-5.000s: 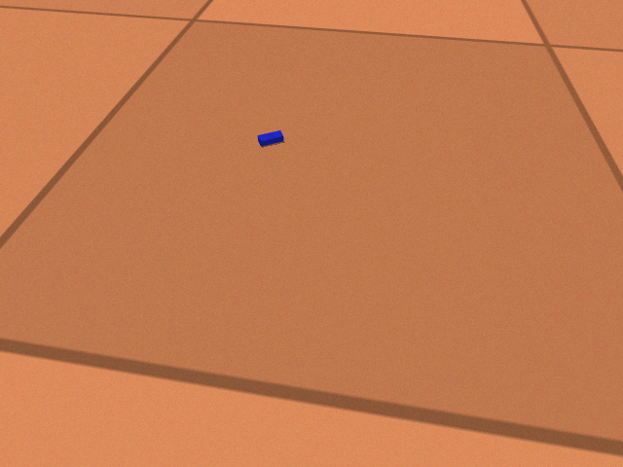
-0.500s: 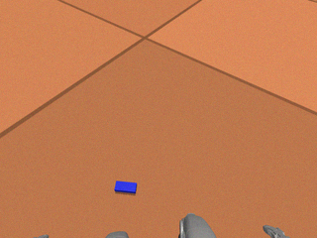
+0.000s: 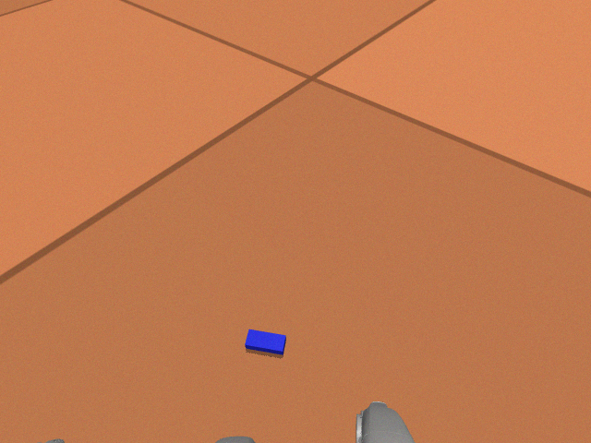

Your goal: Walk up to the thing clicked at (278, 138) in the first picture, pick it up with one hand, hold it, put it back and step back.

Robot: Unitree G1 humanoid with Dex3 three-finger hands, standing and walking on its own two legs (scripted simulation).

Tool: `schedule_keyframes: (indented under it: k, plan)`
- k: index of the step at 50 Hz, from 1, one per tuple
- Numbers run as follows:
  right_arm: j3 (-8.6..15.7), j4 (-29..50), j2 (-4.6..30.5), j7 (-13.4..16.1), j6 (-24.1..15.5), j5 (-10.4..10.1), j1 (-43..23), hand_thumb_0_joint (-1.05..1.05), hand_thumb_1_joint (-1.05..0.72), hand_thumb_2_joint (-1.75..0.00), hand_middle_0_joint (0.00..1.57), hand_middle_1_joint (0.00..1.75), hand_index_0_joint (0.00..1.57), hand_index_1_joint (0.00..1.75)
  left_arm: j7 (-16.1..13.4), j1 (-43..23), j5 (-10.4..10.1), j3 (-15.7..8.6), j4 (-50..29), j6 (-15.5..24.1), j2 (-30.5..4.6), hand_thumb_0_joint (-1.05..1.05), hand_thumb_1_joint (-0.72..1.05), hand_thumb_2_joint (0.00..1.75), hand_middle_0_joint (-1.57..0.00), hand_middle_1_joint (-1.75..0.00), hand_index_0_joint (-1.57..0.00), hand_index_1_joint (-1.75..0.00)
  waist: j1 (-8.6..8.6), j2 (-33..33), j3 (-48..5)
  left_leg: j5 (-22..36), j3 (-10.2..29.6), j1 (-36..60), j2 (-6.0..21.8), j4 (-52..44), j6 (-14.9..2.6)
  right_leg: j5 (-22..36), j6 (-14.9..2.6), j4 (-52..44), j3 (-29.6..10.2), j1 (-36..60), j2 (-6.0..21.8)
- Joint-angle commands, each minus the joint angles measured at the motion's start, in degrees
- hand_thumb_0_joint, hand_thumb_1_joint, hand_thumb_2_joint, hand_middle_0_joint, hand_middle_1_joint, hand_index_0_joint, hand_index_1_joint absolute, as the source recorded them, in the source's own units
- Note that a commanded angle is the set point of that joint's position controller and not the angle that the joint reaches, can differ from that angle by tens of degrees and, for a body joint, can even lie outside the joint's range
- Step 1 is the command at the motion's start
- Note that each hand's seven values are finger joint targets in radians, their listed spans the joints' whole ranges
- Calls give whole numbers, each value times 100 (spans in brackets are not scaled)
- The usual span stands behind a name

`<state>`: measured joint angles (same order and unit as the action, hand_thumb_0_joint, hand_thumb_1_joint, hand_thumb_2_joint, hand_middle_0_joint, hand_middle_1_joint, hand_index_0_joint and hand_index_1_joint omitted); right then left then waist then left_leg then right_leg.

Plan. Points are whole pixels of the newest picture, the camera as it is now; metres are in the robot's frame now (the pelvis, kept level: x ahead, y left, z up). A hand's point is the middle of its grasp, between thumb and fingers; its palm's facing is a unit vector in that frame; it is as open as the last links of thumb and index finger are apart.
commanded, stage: walk up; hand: left
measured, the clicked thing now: (265, 341) +0.51 +0.13 -0.72
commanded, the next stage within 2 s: none
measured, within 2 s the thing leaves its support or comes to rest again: neither
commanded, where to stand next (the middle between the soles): +0.14 +0.01 m, yaw -4 degrees
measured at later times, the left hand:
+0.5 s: hand out of the picture +0.11 +0.27 -0.11, palm faces -0.07 -0.92 -0.39, open 7.4 cm
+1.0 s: hand out of the picture +0.10 +0.29 -0.14, palm faces -0.11 -0.93 -0.35, open 7.4 cm
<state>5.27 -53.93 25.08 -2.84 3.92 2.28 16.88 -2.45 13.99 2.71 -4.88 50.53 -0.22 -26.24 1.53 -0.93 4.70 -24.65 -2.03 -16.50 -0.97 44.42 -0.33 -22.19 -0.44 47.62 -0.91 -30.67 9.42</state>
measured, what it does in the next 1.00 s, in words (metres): steps on the spot: right foot, then left foot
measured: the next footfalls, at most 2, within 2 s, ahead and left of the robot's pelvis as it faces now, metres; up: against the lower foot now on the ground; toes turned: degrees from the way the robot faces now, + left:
right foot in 0.30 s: +0.06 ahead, -0.11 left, +0.00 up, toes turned -5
left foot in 0.64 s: +0.18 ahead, +0.15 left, +0.00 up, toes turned -3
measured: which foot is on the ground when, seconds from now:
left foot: down 0.00-0.34, up 0.36-0.62, down 0.64-1.00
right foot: up 0.00-0.28, down 0.30-1.00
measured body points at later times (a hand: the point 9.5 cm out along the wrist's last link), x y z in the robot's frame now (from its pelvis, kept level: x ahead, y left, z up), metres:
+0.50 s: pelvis +0.04 +0.01 +0.03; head +0.07 -0.01 +0.48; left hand +0.11 +0.31 -0.08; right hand +0.11 -0.31 -0.10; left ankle +0.07 +0.15 -0.65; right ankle +0.05 -0.10 -0.70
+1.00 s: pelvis +0.05 +0.03 +0.02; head +0.06 +0.04 +0.47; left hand +0.10 +0.34 -0.11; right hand +0.13 -0.29 -0.09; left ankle +0.13 +0.15 -0.70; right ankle +0.02 -0.11 -0.70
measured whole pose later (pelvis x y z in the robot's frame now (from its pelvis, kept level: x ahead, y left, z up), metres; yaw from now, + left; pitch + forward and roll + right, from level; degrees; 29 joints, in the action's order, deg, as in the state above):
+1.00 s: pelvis +0.05 +0.03 +0.02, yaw -5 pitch -2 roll +0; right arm 1.6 -58.2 21.5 -0.4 0.0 0.5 5.6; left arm 0.7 12.9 1.5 -1.4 60.1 -0.8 -21.8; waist 0.8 -0.4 4.6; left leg -13.8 -1.3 -20.7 2.8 34.6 0.6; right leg -20.0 1.0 34.7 -0.7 -12.5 1.0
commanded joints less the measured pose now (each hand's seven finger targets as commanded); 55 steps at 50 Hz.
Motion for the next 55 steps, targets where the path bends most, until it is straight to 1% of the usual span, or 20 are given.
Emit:
schedule_keyframes:
  k: [1, 4, 10, 14, 15, 17, 18, 19, 22, 28, 31, 33, 34, 35, 38, 43, 45, 47, 50, 55]
  plan:
    - [411, 553, 2120, 137, -240, 53, -242, 0, -90, -90, 20, 30, 20, 30, -93, -833, -115, -243, -431, 138, -1295, 0, 90, 90, -20, -30, -20, -30, -419, 1273, 1030, -3986, 4129, -1738, 2338, -3805, -1406, -855, -78, 1434, -387, -1000, -596]
    - [139, 685, 1321, 242, -438, 63, -907, 0, -90, -90, 20, 30, 20, 30, 101, 233, -238, -157, 147, 173, -906, 0, 90, 90, -20, -30, -20, -30, 69, 687, 641, -1227, 1810, -974, 1101, -2769, -859, 107, -42, 1201, -284, -345, -775]
    - [242, 388, 1473, 230, -579, -3, 123, 0, -90, -90, 20, 30, 20, 30, 273, -389, -148, -99, -85, 293, -933, 0, 90, 90, -20, -30, -20, -30, -483, 1148, 98, -732, 2031, 734, 1563, -2538, -1304, -412, 36, -218, 22, -261, -730]
    - [125, 506, 1289, 221, -550, -93, -85, 0, -90, -90, 20, 30, 20, 30, 222, 196, -124, -44, 117, 470, -713, 0, 90, 90, -20, -30, -20, -30, -84, 829, -369, 1801, 1149, 511, 1339, -1189, -1099, 343, -153, -2290, 331, 1540, -1034]
    - [4, 550, 948, 228, -569, -156, -30, 0, -90, -90, 20, 30, 20, 30, 180, 497, -106, -104, 216, 520, -899, 0, 90, 90, -20, -30, -20, -30, 73, 326, -610, 2173, 762, 63, 998, -364, -790, 847, -202, -2609, -146, 2469, -815]
    - [-107, 752, 710, 273, -581, -192, -227, 0, -90, -90, 20, 30, 20, 30, 135, 632, -152, -274, 198, 528, -1597, 0, 90, 90, -20, -30, -20, -30, 161, -1026, -596, -684, 76, -2177, -65, 1100, -255, 1190, -1123, -3027, -3288, 3649, 1100]
    - [-3, 688, 1056, 360, -553, -114, -277, 0, -90, -90, 20, 30, 20, 30, 167, 524, -177, -283, 82, 496, -1714, 0, 90, 90, -20, -30, -20, -30, 167, -656, -363, -1101, 522, -2024, 304, 1367, -243, 1141, -1638, -2915, -3637, 3098, 1542]
    - [51, 649, 1151, 368, -603, -110, -354, 0, -90, -90, 20, 30, 20, 30, 177, 476, -218, -255, 39, 475, -1521, 0, 90, 90, -20, -30, -20, -30, 108, -408, -166, -1061, 613, -1929, 404, 1479, -239, 1635, -1751, -2805, -3153, 2845, 1435]
    - [-29, 446, 881, 306, -597, -160, -229, 0, -90, -90, 20, 30, 20, 30, 140, 343, -260, -58, -7, 494, -1033, 0, 90, 90, -20, -30, -20, -30, -69, -376, -179, -220, 488, -1609, 346, 1113, -207, 3216, -1067, -2478, -1414, 2741, 428]
    - [-73, 277, 614, 320, -603, -277, -421, 0, -90, -90, 20, 30, 20, 30, 127, -185, -240, 54, -176, 334, -915, 0, 90, 90, -20, -30, -20, -30, -90, -1028, -469, 1124, -47, -18, 242, -442, 50, 4091, -951, -1833, -444, 1712, 2]
    - [20, 61, 760, 404, -663, -201, -244, 0, -90, -90, 20, 30, 20, 30, 162, -477, -328, 106, -271, 165, -825, 0, 90, 90, -20, -30, -20, -30, -356, -638, -525, 2221, -38, 1053, 132, -1489, -17, 2457, -607, -1166, -490, 863, -195]
    - [88, 126, 1254, 451, -729, -86, -383, 0, -90, -90, 20, 30, 20, 30, 167, -164, -425, 232, -219, 67, -390, 0, 90, 90, -20, -30, -20, -30, -223, 563, -705, 2033, 1934, 1108, 1630, -2287, -494, 442, -175, -396, -413, 450, -928]
    - [66, 289, 1428, 437, -735, -144, -852, 0, -90, -90, 20, 30, 20, 30, 130, 156, -432, 197, -34, -19, -559, 0, 90, 90, -20, -30, -20, -30, -42, 778, -663, 1253, 2653, 396, 2360, -2678, -1149, -949, -94, 173, -279, 873, -974]
    - [102, 308, 1513, 428, -705, -149, -1216, 0, -90, -90, 20, 30, 20, 30, 107, 161, -372, 112, 177, -68, -822, 0, 90, 90, -20, -30, -20, -30, -59, 865, -505, 454, 2836, -259, 2449, -2824, -1385, -1113, -76, 446, -352, 1283, -749]
    - [1, 285, 1245, 426, -692, -76, -1366, 0, -90, -90, 20, 30, 20, 30, 219, 16, -317, 21, 327, -36, -837, 0, 90, 90, -20, -30, -20, -30, -21, 1027, -371, 511, 1674, -265, 1651, -2480, -935, -742, -159, 9, -328, 1179, -741]
    - [-29, 213, 1120, 337, -550, -123, -1455, 0, -90, -90, 20, 30, 20, 30, 224, 320, -211, 40, 679, 57, -589, 0, 90, 90, -20, -30, -20, -30, 64, 1132, -706, 223, 1104, -255, 1233, -1947, -615, 192, -119, -1974, 178, 2093, -890]
    - [-132, 242, 770, 313, -514, -198, -1452, 0, -90, -90, 20, 30, 20, 30, 190, 181, -92, -15, 675, 140, -913, 0, 90, 90, -20, -30, -20, -30, 21, 216, -655, 49, 729, -552, 877, -1447, -234, 7, -313, -2578, -878, 2081, -287]
    - [-108, -17, 706, 297, -512, -216, -1403, 0, -90, -90, 20, 30, 20, 30, 249, -880, -91, 26, 417, 131, -1172, 0, 90, 90, -20, -30, -20, -30, -320, -449, -185, 57, 286, 628, 361, -1030, -2, -1587, -550, -3027, -1563, 231, 259]
    - [-98, -199, 916, 274, -609, -201, -1415, 0, -90, -90, 20, 30, 20, 30, 247, -856, -217, 175, 528, 161, -641, 0, 90, 90, -20, -30, -20, -30, -300, 401, -325, 566, 1085, 654, 989, -1977, -256, -150, -176, -2484, -432, 877, -430]
    - [-191, -385, 865, 276, -608, -222, -1482, 0, -90, -90, 20, 30, 20, 30, 261, -893, -201, 158, 709, 186, -808, 0, 90, 90, -20, -30, -20, -30, -268, -152, -248, 733, 748, 467, 706, -2003, -113, 98, -219, -2833, -657, 1280, -248]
